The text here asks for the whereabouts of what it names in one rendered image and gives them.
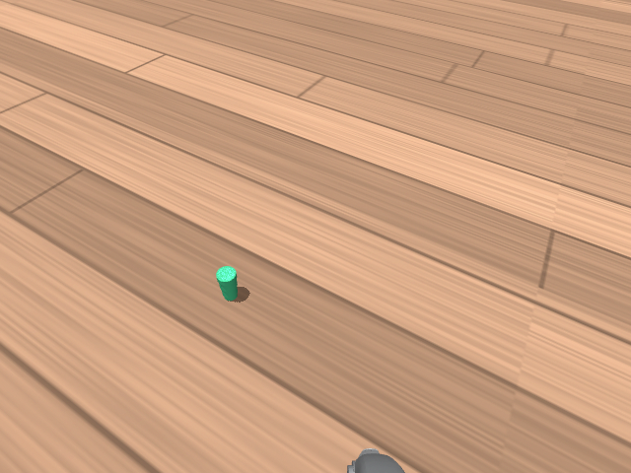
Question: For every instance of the cup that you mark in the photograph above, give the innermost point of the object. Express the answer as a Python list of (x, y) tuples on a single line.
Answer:
[(227, 279)]

